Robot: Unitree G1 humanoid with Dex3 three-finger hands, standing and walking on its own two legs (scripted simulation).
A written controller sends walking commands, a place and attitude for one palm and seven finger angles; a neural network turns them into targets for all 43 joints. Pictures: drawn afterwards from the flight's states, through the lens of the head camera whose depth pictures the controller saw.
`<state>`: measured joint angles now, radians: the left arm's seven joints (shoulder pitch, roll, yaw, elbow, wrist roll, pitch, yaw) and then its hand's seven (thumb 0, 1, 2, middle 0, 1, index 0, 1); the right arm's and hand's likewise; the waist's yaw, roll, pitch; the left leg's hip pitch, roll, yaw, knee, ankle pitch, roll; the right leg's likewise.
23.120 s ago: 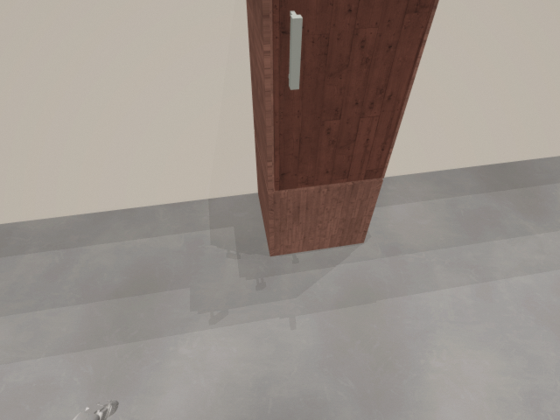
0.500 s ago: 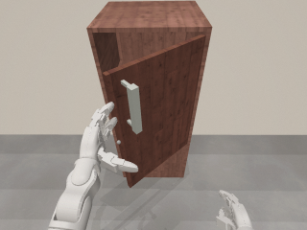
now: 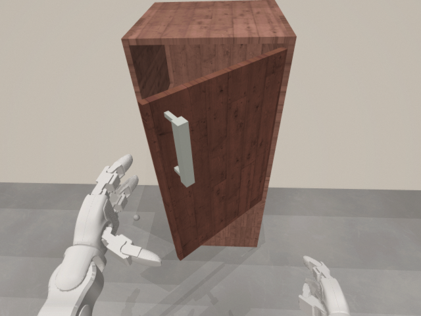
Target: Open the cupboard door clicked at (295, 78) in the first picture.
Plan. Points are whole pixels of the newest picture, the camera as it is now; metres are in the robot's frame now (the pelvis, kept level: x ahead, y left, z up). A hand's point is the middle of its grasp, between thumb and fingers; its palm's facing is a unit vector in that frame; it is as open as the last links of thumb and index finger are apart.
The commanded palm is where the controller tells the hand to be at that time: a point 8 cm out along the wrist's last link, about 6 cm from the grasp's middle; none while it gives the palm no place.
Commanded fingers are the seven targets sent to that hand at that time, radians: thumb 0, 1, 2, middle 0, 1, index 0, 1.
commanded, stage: draw the hand back to the body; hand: left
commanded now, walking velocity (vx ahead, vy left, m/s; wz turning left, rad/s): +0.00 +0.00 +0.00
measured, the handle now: (178, 150) +0.39 +0.11 +0.14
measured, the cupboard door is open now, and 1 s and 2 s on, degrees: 42 42 42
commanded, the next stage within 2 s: step back with the hand held close in 1.48 s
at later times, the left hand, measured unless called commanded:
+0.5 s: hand (93, 230) +0.20 +0.20 +0.15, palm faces +0.19 -0.96 -0.20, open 15.8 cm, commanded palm +0.16 +0.25 +0.15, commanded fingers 0.00 -0.12 0.47 -0.16 -0.30 -0.16 -0.30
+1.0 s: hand (47, 221) +0.20 +0.28 +0.15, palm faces +0.38 -0.85 -0.37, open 10.3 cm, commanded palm +0.15 +0.32 +0.17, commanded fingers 0.00 0.76 0.84 -0.19 -0.30 -0.19 -0.30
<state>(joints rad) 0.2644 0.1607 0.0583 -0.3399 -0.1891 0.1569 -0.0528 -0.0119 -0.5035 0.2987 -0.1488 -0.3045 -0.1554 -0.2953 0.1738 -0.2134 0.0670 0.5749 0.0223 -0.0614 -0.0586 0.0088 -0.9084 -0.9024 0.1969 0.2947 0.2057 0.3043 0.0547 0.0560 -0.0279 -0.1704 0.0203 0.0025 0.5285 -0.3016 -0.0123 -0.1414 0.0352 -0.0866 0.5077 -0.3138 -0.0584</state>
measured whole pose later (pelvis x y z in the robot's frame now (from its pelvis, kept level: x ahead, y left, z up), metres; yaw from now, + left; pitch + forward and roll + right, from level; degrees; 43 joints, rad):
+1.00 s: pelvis +0.00 +0.04 +0.01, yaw -2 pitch -5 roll -1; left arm 0.44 0.32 0.27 -0.36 -0.04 -0.11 0.11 0.00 0.42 0.69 -0.19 -0.31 -0.20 -0.30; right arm 0.18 -0.21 0.03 0.66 -0.01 -0.09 -0.06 0.01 -0.91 -0.90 0.20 0.29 0.21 0.30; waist 0.06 0.05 0.04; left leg -0.07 -0.01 0.05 0.39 -0.24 0.03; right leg -0.04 0.01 -0.04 0.33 -0.21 -0.01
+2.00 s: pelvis -0.04 +0.04 +0.01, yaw -3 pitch +1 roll -1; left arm 0.58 0.43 0.39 -0.50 -0.06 -0.14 0.12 0.02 0.89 0.90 -0.21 -0.31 -0.22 -0.30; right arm 0.15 -0.24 -0.02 0.55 0.02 0.01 -0.08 0.01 -0.91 -0.90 0.20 0.29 0.21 0.30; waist 0.01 0.03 0.05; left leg -0.28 0.01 0.07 0.48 -0.21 0.04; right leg -0.25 0.02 -0.02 0.43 -0.18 -0.01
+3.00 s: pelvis -0.27 +0.05 -0.01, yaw -5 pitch +3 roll -1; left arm 0.62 0.49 0.45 -0.64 -0.08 -0.17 0.15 0.02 0.89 0.90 -0.21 -0.31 -0.22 -0.30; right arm 0.15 -0.16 0.04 0.59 -0.02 -0.12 -0.06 0.01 -0.90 -0.90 0.20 0.30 0.21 0.30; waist 0.01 -0.05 0.01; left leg -0.56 0.00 0.03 0.52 -0.16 -0.03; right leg -0.10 0.04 -0.04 0.43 -0.38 -0.07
